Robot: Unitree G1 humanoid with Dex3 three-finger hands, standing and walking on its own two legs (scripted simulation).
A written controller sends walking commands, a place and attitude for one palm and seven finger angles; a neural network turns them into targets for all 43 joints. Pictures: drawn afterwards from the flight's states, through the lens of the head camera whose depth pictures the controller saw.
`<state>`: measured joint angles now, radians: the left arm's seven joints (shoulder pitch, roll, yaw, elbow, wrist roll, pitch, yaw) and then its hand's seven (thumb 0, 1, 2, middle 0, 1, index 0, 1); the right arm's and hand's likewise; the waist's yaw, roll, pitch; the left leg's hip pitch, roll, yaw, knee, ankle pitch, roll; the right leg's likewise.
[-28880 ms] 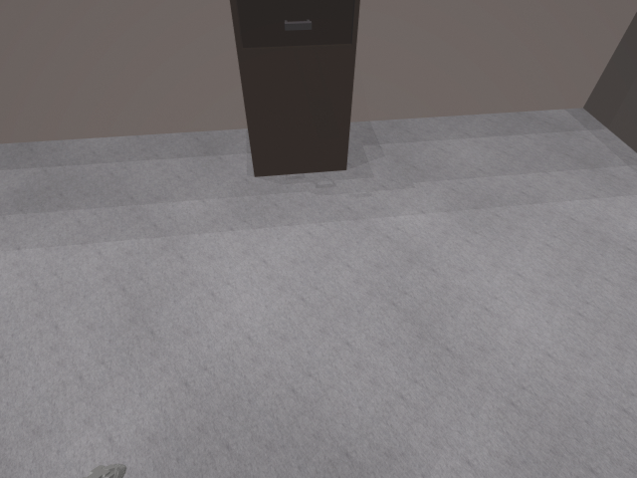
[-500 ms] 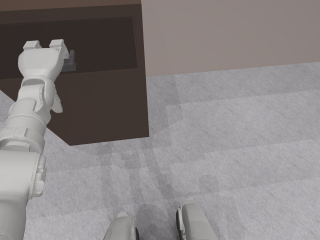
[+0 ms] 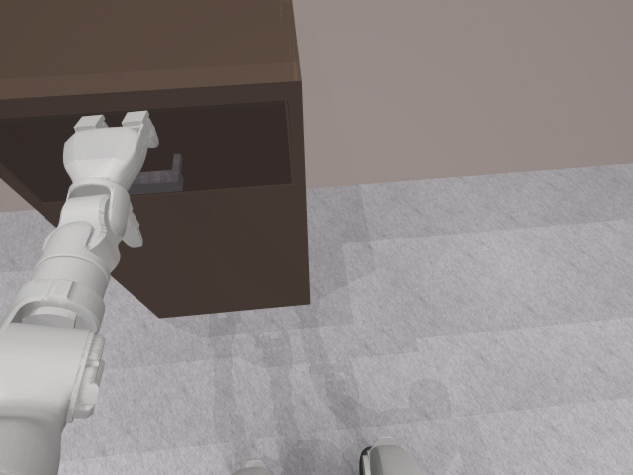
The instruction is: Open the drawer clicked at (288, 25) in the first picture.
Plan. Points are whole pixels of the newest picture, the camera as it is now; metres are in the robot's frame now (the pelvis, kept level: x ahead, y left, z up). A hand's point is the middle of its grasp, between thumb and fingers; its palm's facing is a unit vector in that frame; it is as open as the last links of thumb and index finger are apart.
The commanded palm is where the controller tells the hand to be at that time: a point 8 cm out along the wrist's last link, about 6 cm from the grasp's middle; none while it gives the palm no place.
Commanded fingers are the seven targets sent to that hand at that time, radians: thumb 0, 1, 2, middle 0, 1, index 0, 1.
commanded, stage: lift the fingers back up to retry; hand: left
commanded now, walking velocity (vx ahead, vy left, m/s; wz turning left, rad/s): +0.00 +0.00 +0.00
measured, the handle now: (148, 172) +0.55 +0.24 -0.01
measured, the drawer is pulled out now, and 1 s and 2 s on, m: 0.00 0.00 0.00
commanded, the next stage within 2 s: re-aim the fingers above the handle in 0.24 s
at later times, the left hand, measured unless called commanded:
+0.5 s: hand (127, 179) +0.49 +0.24 +0.05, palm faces -0.04 +0.01 -1.00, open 13.8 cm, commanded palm +0.47 +0.23 +0.11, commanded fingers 0.00 -0.50 0.30 -0.30 -1.20 -0.30 -1.20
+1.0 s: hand (128, 183) +0.48 +0.23 +0.06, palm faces -0.03 +0.02 -1.00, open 13.8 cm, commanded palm +0.46 +0.22 +0.11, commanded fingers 0.00 -0.50 0.30 -0.30 -1.20 -0.30 -1.20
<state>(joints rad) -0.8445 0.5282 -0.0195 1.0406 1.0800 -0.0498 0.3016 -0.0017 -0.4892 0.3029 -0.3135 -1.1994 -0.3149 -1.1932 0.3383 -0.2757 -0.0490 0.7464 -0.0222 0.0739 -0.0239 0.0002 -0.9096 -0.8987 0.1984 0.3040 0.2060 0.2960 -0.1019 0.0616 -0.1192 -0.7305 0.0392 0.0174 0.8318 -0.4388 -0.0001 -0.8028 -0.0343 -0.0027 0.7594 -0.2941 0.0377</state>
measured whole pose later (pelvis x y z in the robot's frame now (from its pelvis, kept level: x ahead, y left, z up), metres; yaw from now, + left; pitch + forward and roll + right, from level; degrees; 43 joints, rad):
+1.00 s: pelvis +0.00 -0.01 +0.01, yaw +0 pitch +17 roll +0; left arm -0.82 0.51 -0.02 1.03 1.11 -0.07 0.29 0.00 -0.49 0.30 -0.32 -1.20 -0.32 -1.20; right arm 0.32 -0.27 -0.06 0.73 -0.02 0.06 -0.03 0.00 -0.91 -0.90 0.20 0.30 0.21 0.30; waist -0.09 0.05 -0.10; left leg -0.65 0.04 0.02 0.76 -0.41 -0.01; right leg -0.73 -0.03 0.00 0.72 -0.28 0.03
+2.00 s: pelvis +0.01 +0.00 +0.01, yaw +0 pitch +19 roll -1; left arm -0.83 0.55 0.00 1.03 1.09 -0.09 0.25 0.00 -0.49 0.30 -0.32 -1.21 -0.32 -1.20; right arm 0.34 -0.26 -0.05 0.74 -0.02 0.08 -0.02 0.00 -0.91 -0.90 0.20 0.30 0.21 0.30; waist -0.09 0.06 -0.12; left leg -0.68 0.04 0.02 0.78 -0.43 0.00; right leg -0.76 -0.03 0.01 0.72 -0.29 0.04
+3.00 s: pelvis +0.00 +0.00 -0.01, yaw +0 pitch +22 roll -1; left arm -0.90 0.55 0.01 1.11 1.12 -0.10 0.33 0.00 -0.49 0.30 -0.33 -1.22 -0.34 -1.24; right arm 0.32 -0.28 -0.04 0.75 -0.04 0.08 -0.01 0.00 -0.91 -0.90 0.20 0.30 0.21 0.30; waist -0.12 0.05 -0.13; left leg -0.82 0.04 0.02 0.88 -0.46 0.00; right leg -0.90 -0.03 0.00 0.82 -0.31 0.03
